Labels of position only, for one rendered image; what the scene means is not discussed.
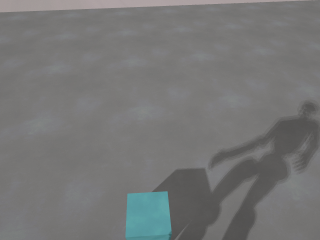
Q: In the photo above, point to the carton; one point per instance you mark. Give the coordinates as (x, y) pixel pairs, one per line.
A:
(148, 216)

